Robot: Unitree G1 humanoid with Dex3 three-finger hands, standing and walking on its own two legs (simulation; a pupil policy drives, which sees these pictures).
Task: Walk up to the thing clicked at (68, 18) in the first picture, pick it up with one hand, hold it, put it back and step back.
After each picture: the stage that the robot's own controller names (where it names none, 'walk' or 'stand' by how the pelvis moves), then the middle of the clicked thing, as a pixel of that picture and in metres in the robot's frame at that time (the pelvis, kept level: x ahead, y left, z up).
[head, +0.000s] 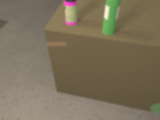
stand; (70, 3) +0.88 +0.11 +0.05
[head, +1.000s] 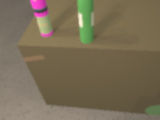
walk; (41, 13) +0.76 +0.27 +0.07
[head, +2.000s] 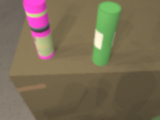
stand; (41, 31) +0.53 +0.20 +0.09
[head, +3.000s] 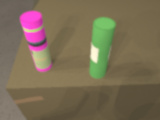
stand; (38, 44) +0.50 +0.20 +0.07
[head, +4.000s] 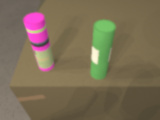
stand; (41, 45) +0.51 +0.20 +0.06
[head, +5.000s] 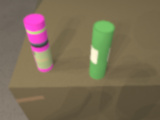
stand; (40, 46) +0.51 +0.20 +0.05
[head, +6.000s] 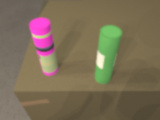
stand; (45, 49) +0.50 +0.18 +0.05
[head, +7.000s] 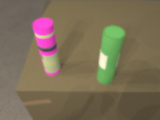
stand; (48, 49) +0.50 +0.17 +0.05
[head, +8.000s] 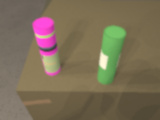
rise first; (48, 49) +0.50 +0.17 +0.05
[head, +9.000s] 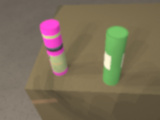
rise first; (55, 50) +0.51 +0.18 +0.05
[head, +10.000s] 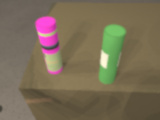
go down; (51, 48) +0.51 +0.16 +0.06
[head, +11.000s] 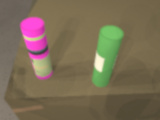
go down; (39, 52) +0.47 +0.17 +0.06
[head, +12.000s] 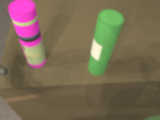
close in; (30, 38) +0.49 +0.17 +0.08
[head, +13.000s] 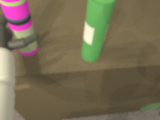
close; (20, 23) +0.52 +0.18 +0.11
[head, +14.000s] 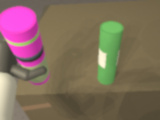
lift; (30, 54) +0.33 +0.15 +0.21
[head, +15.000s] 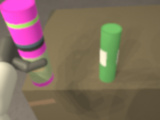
lift; (32, 49) +0.34 +0.16 +0.23
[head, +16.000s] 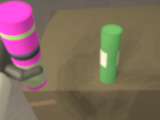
hold; (26, 55) +0.30 +0.16 +0.24
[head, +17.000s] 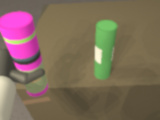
hold; (28, 60) +0.33 +0.17 +0.19
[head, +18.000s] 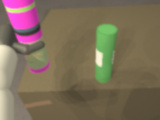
crouch; (30, 35) +0.40 +0.17 +0.23
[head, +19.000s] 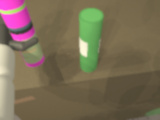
lower; (23, 33) +0.48 +0.16 +0.14
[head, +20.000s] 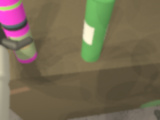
lower; (17, 29) +0.49 +0.18 +0.11
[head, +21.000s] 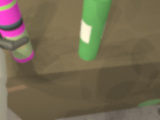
lower; (12, 28) +0.49 +0.19 +0.11
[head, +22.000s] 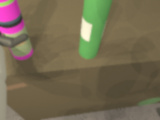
lower; (12, 25) +0.50 +0.19 +0.11
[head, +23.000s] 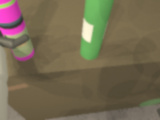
lower; (13, 26) +0.49 +0.19 +0.11
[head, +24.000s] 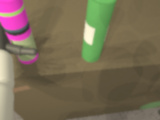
open; (19, 32) +0.48 +0.18 +0.11
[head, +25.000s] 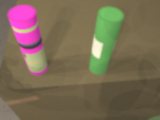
sink last; (31, 45) +0.45 +0.17 +0.09
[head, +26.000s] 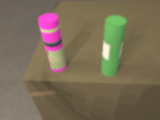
stand; (54, 45) +0.51 +0.17 +0.08
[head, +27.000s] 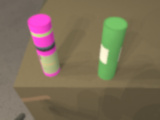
stand; (46, 49) +0.47 +0.17 +0.08
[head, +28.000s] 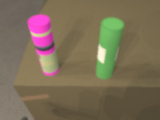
stand; (45, 48) +0.48 +0.18 +0.07
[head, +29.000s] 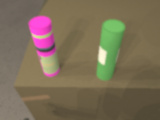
stand; (46, 50) +0.47 +0.18 +0.06
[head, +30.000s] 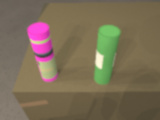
stand; (44, 55) +0.47 +0.18 +0.06
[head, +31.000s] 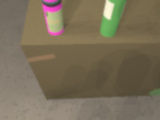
walk; (52, 6) +0.61 +0.15 +0.08
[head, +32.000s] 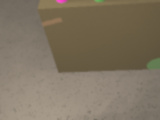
walk; out of the picture +0.97 +0.19 +0.07
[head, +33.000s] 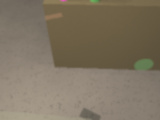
stand; out of the picture +1.17 +0.20 +0.07
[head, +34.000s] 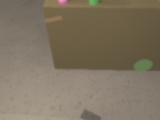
stand; out of the picture +1.16 +0.19 +0.05
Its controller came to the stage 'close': yes
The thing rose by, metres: 0.21
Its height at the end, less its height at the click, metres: +0.00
